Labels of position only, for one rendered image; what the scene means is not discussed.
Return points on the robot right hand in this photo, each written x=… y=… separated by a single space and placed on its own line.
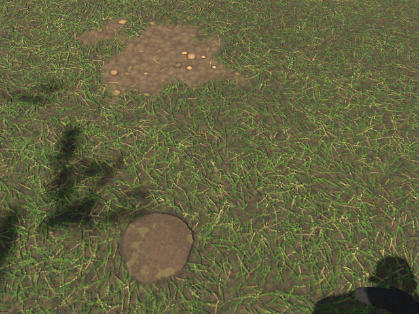
x=392 y=299

